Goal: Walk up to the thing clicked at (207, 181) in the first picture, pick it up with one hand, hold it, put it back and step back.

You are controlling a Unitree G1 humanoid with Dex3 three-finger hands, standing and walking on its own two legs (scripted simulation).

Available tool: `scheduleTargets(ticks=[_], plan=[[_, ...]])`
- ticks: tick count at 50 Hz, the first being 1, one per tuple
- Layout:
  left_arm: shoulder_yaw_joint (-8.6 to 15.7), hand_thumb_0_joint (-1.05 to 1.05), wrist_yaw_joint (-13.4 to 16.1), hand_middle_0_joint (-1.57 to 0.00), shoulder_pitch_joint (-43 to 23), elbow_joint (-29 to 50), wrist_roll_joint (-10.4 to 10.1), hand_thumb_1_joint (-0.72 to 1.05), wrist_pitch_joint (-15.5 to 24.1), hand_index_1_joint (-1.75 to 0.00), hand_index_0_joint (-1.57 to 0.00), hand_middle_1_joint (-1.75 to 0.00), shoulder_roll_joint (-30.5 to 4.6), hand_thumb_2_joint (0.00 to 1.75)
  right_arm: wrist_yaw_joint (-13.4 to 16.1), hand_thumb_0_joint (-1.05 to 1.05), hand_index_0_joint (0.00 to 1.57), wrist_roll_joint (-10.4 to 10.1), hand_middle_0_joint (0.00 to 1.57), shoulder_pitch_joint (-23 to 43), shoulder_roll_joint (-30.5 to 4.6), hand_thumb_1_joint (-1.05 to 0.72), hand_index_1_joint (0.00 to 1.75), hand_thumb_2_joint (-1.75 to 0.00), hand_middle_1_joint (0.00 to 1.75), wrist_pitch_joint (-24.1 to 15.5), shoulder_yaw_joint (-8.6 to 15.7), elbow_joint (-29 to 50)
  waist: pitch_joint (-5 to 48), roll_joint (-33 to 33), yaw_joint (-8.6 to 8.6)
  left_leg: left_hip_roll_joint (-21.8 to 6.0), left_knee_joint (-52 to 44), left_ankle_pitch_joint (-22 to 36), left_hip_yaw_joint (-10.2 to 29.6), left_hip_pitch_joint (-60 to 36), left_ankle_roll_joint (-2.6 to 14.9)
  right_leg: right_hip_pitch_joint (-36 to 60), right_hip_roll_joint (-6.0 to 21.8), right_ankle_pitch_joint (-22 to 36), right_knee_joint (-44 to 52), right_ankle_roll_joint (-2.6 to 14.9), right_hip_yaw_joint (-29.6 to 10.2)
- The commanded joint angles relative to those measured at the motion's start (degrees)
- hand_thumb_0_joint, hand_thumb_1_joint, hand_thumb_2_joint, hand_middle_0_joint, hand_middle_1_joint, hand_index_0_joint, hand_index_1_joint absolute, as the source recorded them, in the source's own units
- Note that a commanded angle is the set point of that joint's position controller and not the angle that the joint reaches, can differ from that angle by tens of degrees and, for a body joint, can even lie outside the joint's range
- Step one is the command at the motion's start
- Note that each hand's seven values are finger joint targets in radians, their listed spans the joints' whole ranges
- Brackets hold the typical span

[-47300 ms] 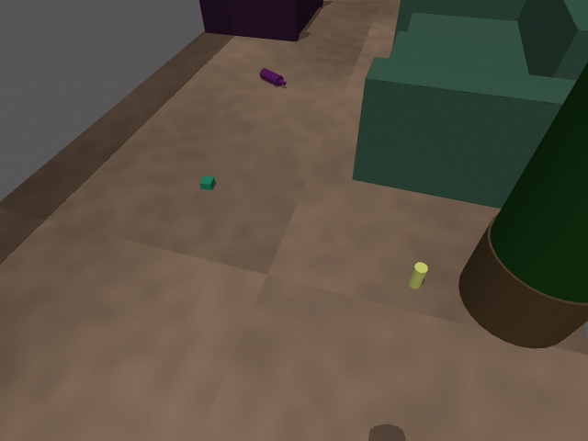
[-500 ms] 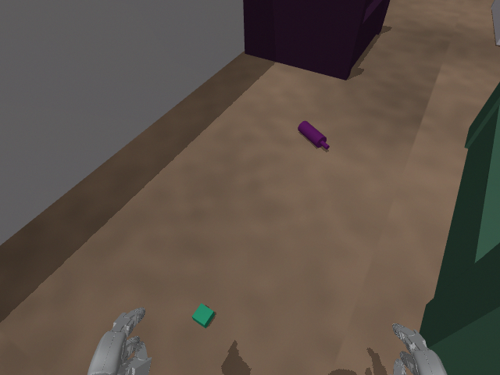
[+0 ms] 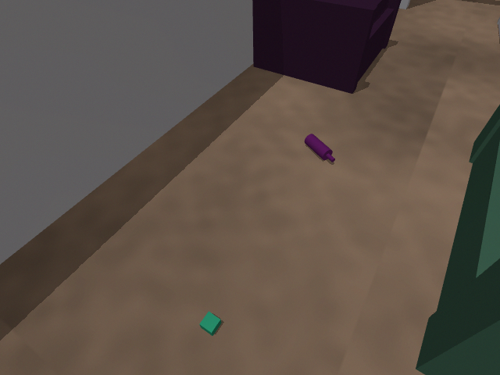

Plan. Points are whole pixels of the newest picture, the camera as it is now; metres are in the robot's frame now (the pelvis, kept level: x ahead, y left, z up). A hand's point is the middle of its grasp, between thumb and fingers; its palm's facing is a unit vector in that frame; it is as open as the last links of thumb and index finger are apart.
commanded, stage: stand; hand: left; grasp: from above
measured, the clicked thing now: (210, 323) +0.44 +0.21 -0.75
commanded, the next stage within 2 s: step back in 1.94 s
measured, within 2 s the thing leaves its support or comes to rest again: neither
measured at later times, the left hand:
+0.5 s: hand out of the picture +0.05 +0.24 -0.15, palm faces +0.02 -0.94 -0.35, open 7.4 cm
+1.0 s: hand out of the picture +0.07 +0.23 -0.15, palm faces +0.01 -0.94 -0.34, open 7.4 cm
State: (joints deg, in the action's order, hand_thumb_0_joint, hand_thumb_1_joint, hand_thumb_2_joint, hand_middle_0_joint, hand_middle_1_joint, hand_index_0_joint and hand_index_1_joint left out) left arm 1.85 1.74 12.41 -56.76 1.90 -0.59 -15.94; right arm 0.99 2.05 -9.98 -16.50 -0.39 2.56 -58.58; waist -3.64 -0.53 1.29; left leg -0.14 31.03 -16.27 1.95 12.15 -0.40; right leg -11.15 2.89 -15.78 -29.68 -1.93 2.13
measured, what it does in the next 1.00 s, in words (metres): stands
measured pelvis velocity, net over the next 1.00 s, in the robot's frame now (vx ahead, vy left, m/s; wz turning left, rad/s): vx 0.00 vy -0.01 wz -0.01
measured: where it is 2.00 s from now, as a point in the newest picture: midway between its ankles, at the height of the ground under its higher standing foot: outside the picture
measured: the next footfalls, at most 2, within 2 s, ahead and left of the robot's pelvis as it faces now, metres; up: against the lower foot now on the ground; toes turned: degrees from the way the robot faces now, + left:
none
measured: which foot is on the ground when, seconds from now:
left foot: down 0.00-1.00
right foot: down 0.00-1.00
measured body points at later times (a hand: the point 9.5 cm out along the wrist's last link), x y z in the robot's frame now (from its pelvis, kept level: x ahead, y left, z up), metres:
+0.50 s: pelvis -0.01 -0.01 +0.01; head -0.01 -0.01 +0.46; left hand +0.05 +0.29 -0.12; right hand +0.06 -0.30 -0.13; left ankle +0.01 +0.12 -0.73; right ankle +0.00 -0.14 -0.73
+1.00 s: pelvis +0.00 -0.01 +0.01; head +0.01 -0.02 +0.46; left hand +0.07 +0.28 -0.12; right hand +0.07 -0.31 -0.13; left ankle +0.01 +0.12 -0.73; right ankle +0.00 -0.14 -0.73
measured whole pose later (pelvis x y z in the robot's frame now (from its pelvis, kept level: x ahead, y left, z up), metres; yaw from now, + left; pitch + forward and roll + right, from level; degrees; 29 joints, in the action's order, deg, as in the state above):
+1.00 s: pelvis +0.00 -0.01 +0.01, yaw +0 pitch -3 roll +0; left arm 1.7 0.7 6.6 -66.3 1.1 0.5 -18.0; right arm 0.5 1.1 -7.0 -18.8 -0.4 0.9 -65.5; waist -3.7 -1.2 0.5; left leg -1.4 19.7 -10.6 1.9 6.0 -1.6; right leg -5.5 1.6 -10.5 -19.2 -0.9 2.4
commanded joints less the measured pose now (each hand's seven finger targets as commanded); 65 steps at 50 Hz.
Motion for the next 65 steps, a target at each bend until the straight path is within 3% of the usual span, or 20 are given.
scheduleTargets(ticks=[1,7,10,16,23,27,30,35,41,49,54,65], plan=[[2.24,0.00,0.62,-0.20,-2.72,1.07,-0.12,0.90,1.60,-0.30,-0.20,-0.30,-11.29,0.90,0.76,0.00,0.20,-0.39,0.20,2.24,-11.13,-0.90,0.30,-0.90,0.30,-1.18,2.02,2.17,2.44,-0.38,-0.46,-4.66,-9.93,8.62,5.40,-0.82,2.09,2.88,3.27,6.57,7.53,2.49,-3.91],[1.85,0.00,0.60,-0.20,-4.07,-1.93,-0.16,0.90,2.01,-0.30,-0.20,-0.30,-11.66,0.90,0.65,0.00,0.20,-0.67,0.20,3.31,-11.32,-0.90,0.30,-0.90,0.30,-0.98,1.68,-0.07,2.64,-0.12,-0.39,-4.95,-11.29,12.27,4.93,-3.40,1.57,4.53,3.76,8.91,10.12,2.07,-4.11],[1.80,0.00,0.50,-0.20,-4.13,-3.27,-0.19,0.90,1.88,-0.30,-0.20,-0.30,-12.02,0.90,0.61,0.00,0.20,-0.70,0.20,3.79,-11.52,-0.90,0.30,-0.90,0.30,-0.78,1.64,-0.83,1.35,0.15,-0.39,-5.00,-12.50,8.85,4.85,-3.18,1.69,4.19,3.71,6.85,11.58,2.01,-4.05],[1.76,0.00,0.33,-0.20,-5.23,-4.68,-0.37,0.90,1.96,-0.30,-0.20,-0.30,-12.48,0.90,0.35,0.00,0.20,-0.74,0.20,4.70,-11.78,-0.90,0.30,-0.90,0.30,-0.91,1.36,-1.84,2.08,-0.12,-0.27,-5.45,-13.72,9.79,4.99,-3.52,1.50,5.61,4.18,7.55,12.42,2.13,-4.22],[1.76,0.00,0.07,-0.20,-5.89,-5.78,-0.34,0.90,1.95,-0.30,-0.20,-0.30,-13.29,0.90,0.17,0.00,0.20,-0.75,0.20,4.89,-12.49,-0.90,0.30,-0.90,0.30,-0.62,1.16,-2.76,0.56,-0.27,-0.35,-5.16,-14.98,5.01,4.83,-2.41,1.34,4.90,3.83,4.07,13.75,1.98,-4.43],[1.93,0.00,-0.03,-0.20,-6.59,-5.88,-0.59,0.90,2.17,-0.30,-0.20,-0.30,-13.86,0.90,0.14,0.00,0.20,-0.80,0.20,4.64,-12.36,-0.90,0.30,-0.90,0.30,-0.79,0.91,-2.95,2.32,0.57,-0.56,-5.52,-14.66,8.66,4.60,-3.37,1.38,6.15,4.39,7.20,13.77,2.26,-5.04],[1.77,0.00,-0.15,-0.20,-6.43,-6.19,-0.59,0.90,2.07,-0.30,-0.20,-0.30,-13.72,0.90,0.18,0.00,0.20,-0.83,0.20,5.01,-12.94,-0.90,0.30,-0.90,0.30,-0.75,0.85,-3.28,1.45,-0.18,-0.39,-5.52,-14.72,7.07,4.51,-3.20,1.26,5.21,4.05,5.60,13.97,2.14,-4.86],[1.84,0.00,-0.17,-0.20,-6.86,-6.32,-0.82,0.90,2.19,-0.30,-0.20,-0.30,-13.91,0.90,0.16,0.00,0.20,-0.90,0.20,4.44,-12.95,-0.90,0.30,-0.90,0.30,-0.95,0.45,-3.49,3.40,0.12,-0.62,-5.89,-14.41,11.83,4.15,-4.05,1.38,6.99,4.48,11.14,13.43,2.28,-4.95],[1.86,0.00,-0.33,-0.20,-7.27,-6.55,-0.81,0.90,2.05,-0.30,-0.20,-0.30,-14.21,0.90,0.16,0.00,0.20,-0.99,0.20,4.69,-13.34,-0.90,0.30,-0.90,0.30,-0.87,0.29,-3.61,2.38,0.50,-0.67,-6.08,-15.06,9.84,4.34,-3.96,1.24,5.83,4.26,7.82,13.93,2.32,-4.92],[1.74,0.00,-0.49,-0.20,-7.37,-6.61,-1.02,0.90,2.17,-0.30,-0.20,-0.30,-13.96,0.90,0.21,0.00,0.20,-1.12,0.20,5.04,-13.67,-0.90,0.30,-0.90,0.30,-1.14,0.07,-3.57,4.05,0.14,-0.56,-6.54,-14.54,15.22,4.26,-5.30,1.20,6.98,4.37,12.68,13.10,2.27,-4.52],[1.93,0.00,-0.53,-0.20,-8.11,-6.48,-1.08,0.90,2.06,-0.30,-0.20,-0.30,-14.31,0.90,0.30,0.00,0.20,-1.04,0.20,5.09,-13.85,-0.90,0.30,-0.90,0.30,-1.16,-0.01,-3.70,4.23,-0.19,-0.85,-6.52,-14.40,14.88,3.73,-5.28,1.28,7.23,4.65,14.23,13.11,2.45,-4.84],[1.81,0.00,-0.71,-0.20,-8.53,-5.97,-1.01,0.90,2.17,-0.30,-0.20,-0.30,-14.71,0.90,0.04,0.00,0.20,-1.10,0.20,5.55,-14.03,-0.90,0.30,-0.90,0.30,-1.14,-0.01,-3.61,3.42,0.48,-0.93,-6.69,-15.11,13.05,3.72,-5.33,0.90,5.87,4.35,10.81,14.00,2.52,-4.87]])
